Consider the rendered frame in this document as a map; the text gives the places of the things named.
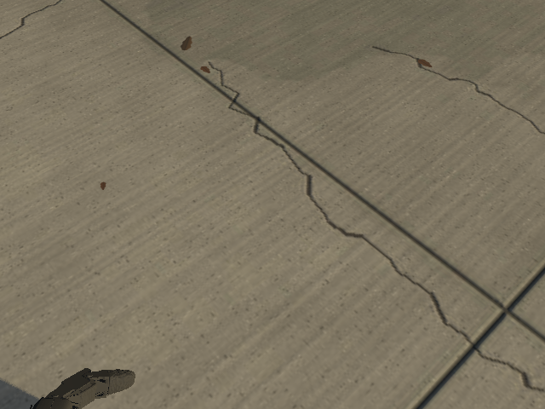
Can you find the robot left hand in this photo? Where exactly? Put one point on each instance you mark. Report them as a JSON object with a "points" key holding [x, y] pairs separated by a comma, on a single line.
{"points": [[85, 386]]}

